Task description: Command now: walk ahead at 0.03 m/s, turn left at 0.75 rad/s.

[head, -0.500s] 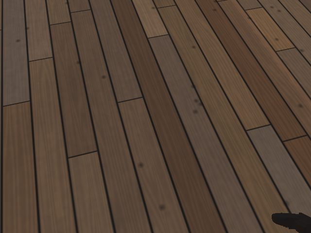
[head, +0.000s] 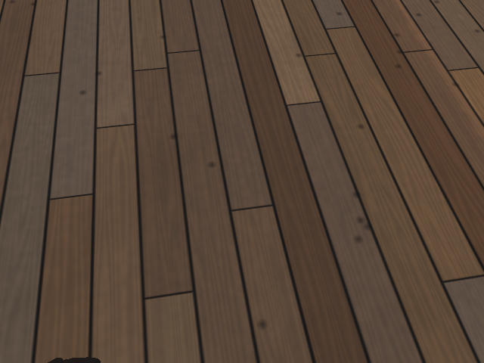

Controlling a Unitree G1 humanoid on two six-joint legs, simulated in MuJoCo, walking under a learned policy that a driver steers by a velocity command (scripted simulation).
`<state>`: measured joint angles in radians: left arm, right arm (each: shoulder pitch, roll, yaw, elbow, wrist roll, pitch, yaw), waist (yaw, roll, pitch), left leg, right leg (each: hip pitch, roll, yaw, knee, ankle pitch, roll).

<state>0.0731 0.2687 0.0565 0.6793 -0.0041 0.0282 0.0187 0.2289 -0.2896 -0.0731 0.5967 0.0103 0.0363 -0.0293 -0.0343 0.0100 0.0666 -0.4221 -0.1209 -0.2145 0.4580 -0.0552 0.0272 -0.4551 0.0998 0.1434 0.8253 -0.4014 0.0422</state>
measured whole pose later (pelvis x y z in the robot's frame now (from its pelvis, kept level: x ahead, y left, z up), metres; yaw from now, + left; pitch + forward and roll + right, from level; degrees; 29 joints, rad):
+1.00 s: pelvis +0.17 +0.06 -0.02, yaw +6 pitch +2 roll +1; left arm 0.15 0.33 0.09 0.63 -0.01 0.01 -0.04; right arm 0.15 -0.29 -0.08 0.69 0.01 -0.01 -0.02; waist 0.00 0.01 0.10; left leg -0.24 0.05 0.09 1.06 -0.58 -0.05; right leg -0.52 0.05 -0.07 0.67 -0.19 -0.12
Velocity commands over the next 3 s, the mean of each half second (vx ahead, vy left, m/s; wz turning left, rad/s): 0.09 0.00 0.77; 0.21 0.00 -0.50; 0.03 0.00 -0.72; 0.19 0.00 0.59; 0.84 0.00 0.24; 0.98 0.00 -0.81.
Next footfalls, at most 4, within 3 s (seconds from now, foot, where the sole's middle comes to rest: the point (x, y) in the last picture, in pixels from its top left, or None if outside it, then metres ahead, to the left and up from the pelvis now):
0.10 right None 0.10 -0.13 -0.77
0.56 left None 0.02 0.14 -0.77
0.94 right None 0.31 0.01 -0.77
1.40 left None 0.38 0.21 -0.77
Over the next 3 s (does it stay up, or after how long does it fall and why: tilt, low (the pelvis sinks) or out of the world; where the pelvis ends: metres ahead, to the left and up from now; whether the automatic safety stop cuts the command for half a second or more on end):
stays up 1.07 0.40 0.00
